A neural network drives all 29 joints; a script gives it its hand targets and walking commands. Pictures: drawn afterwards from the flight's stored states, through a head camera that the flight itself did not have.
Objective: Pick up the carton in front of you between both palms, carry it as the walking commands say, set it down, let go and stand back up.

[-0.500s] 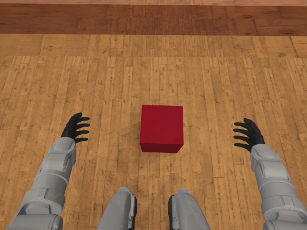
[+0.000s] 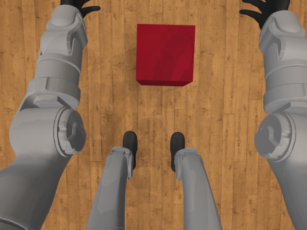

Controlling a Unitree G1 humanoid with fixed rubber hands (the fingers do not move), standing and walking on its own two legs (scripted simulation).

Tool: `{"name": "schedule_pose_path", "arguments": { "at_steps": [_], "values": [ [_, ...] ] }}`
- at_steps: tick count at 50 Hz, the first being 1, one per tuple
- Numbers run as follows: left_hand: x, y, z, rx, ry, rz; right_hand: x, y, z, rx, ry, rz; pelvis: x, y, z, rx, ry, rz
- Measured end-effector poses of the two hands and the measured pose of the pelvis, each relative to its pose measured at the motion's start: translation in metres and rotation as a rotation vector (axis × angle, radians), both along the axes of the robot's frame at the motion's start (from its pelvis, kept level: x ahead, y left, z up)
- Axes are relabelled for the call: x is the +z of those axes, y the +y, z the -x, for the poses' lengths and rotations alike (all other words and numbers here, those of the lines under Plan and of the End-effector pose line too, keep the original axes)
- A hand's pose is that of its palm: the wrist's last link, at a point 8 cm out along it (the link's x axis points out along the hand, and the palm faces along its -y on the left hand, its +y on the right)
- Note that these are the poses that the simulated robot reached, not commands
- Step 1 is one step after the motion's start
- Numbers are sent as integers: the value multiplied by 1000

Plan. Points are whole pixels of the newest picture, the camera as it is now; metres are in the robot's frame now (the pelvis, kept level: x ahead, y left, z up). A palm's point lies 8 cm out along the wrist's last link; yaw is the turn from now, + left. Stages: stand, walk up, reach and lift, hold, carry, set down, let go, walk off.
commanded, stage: reach and lift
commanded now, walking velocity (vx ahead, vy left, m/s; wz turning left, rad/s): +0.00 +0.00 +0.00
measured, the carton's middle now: (163, 60) +0.56 -0.03 -0.54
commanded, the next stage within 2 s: none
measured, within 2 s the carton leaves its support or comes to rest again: leaves its support in 1.84 s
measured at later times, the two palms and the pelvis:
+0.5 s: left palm (105, 44) +0.55 +0.16 -0.31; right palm (229, 50) +0.54 -0.22 -0.31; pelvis +0.00 +0.01 -0.15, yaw +0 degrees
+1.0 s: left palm (116, 56) +0.55 +0.16 -0.47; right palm (208, 60) +0.55 -0.20 -0.47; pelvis -0.03 +0.00 -0.29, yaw +0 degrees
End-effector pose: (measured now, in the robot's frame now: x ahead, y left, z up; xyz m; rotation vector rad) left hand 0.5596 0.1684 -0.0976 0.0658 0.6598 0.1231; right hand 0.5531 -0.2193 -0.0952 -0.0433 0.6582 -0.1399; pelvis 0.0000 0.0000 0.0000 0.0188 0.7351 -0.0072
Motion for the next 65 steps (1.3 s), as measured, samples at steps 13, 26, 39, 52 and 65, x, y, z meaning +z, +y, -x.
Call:
{"name": "schedule_pose_path", "arguments": {
  "at_steps": [13,26,39,52,65],
  "values": [
    [-78,-4,-5,7,12,8,-76,4,-3,-31,13,-5,-30,3,-28,-2,169,-4],
    [-222,-6,5,-1,25,-1,-221,-2,14,-56,27,14,-160,13,-1,-6,165,-5],
    [-311,-8,7,4,52,12,-315,11,10,-32,49,1,-255,10,32,-3,-23,-11],
    [-376,-5,5,-3,62,23,-377,19,5,-10,75,6,-290,4,26,-2,-123,-5],
    [-364,-15,-3,-42,49,27,-367,29,2,-6,56,-7,-291,12,21,-2,-103,3]
  ]
}}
